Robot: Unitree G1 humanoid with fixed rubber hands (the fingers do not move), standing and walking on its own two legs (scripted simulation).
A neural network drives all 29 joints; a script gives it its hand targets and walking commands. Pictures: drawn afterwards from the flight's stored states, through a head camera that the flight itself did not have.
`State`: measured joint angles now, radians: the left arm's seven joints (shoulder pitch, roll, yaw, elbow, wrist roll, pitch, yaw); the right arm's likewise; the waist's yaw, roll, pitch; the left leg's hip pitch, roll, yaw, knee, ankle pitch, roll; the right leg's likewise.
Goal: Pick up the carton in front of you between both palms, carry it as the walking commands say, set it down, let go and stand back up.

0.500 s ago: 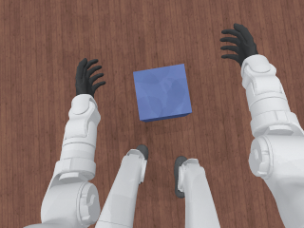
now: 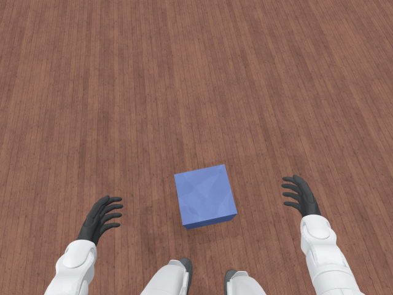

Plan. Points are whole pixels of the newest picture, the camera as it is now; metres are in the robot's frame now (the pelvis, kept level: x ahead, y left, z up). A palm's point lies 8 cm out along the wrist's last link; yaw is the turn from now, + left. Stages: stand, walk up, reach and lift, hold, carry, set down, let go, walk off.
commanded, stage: let go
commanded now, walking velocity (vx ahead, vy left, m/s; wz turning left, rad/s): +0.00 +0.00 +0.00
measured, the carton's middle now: (204, 199) +0.40 +0.02 -0.62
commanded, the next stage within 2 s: stand in 0.76 s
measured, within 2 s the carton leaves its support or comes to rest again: neither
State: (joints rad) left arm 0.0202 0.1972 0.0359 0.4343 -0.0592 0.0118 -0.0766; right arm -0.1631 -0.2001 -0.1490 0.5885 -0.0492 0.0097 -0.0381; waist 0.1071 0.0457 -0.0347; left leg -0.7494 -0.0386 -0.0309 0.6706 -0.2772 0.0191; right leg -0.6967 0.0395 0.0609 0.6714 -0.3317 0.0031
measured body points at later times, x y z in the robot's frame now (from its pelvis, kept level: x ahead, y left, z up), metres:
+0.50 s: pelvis +0.02 -0.02 +0.03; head +0.03 -0.02 +0.48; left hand +0.19 +0.21 -0.05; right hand +0.19 -0.26 -0.05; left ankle +0.01 +0.10 -0.71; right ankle -0.02 -0.12 -0.71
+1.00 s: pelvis +0.01 -0.01 +0.02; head +0.01 +0.01 +0.47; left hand +0.15 +0.28 -0.08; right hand +0.15 -0.30 -0.06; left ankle +0.01 +0.10 -0.71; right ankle -0.02 -0.12 -0.71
